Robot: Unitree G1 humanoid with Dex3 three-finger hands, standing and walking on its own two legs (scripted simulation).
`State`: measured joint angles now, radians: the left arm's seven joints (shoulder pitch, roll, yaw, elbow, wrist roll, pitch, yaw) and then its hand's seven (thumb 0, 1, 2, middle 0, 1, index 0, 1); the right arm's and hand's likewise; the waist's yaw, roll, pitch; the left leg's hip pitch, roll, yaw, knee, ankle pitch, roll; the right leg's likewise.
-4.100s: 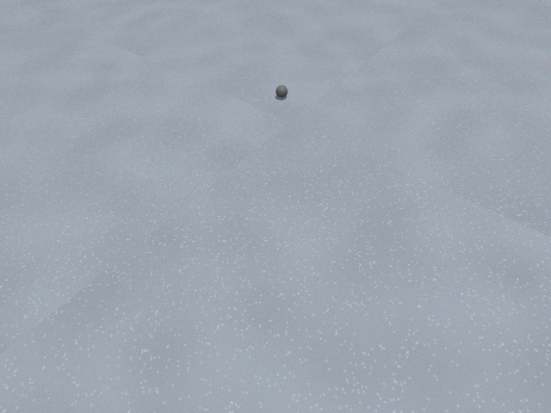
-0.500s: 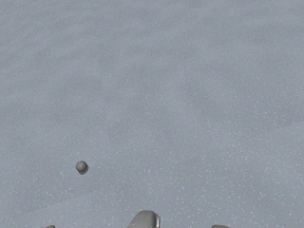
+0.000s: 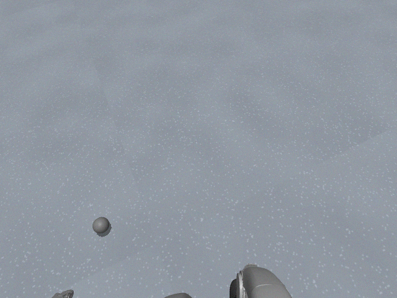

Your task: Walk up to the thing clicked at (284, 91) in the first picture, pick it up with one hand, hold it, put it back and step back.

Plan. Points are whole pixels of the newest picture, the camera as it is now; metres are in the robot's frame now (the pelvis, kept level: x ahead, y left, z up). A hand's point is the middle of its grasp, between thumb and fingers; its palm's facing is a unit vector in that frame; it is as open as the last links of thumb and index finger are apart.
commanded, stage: walk up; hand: left
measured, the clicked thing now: (101, 225) +0.50 +0.56 -0.71
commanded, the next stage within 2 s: none
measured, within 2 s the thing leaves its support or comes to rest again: neither
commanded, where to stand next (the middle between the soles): +0.11 +0.37 m, yaw -4 degrees
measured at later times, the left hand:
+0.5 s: hand out of the picture +0.07 +0.58 -0.14, palm faces +0.02 -0.75 -0.66, open 7.4 cm
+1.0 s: hand out of the picture +0.09 +0.69 -0.12, palm faces -0.01 -0.84 -0.55, open 7.4 cm
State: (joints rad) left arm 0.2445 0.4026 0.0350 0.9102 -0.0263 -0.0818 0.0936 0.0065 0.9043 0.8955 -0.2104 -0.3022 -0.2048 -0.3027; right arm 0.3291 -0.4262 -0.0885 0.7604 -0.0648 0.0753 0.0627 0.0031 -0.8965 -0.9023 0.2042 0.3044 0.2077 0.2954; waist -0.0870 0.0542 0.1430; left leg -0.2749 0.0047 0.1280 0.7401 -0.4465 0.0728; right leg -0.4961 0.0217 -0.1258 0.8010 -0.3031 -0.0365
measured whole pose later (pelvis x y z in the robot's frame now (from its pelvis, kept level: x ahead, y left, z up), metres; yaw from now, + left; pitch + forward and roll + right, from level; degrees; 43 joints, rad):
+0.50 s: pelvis +0.01 +0.22 -0.04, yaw -1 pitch -3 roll -1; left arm 0.27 0.53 0.11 0.93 0.03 -0.03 0.12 0.01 0.90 0.90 -0.21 -0.30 -0.21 -0.30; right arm 0.25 -0.49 -0.13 0.73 -0.06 0.08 0.10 0.00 -0.90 -0.90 0.20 0.30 0.20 0.29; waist 0.01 0.06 0.11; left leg -0.46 0.08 -0.01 1.03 -0.52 -0.03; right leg -0.59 -0.14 0.13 1.09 -0.53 -0.04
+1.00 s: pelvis +0.02 +0.39 -0.01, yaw -2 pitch -3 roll +0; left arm 0.26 0.40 0.06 0.86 0.05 -0.04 0.06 0.01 0.90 0.90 -0.21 -0.30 -0.21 -0.30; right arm 0.27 -0.44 -0.09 0.79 0.00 0.06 0.05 0.00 -0.90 -0.90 0.20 0.30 0.21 0.30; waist 0.03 0.10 0.10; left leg -0.42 0.04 -0.10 0.99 -0.48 -0.01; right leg -0.44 -0.12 -0.04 0.80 -0.34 -0.02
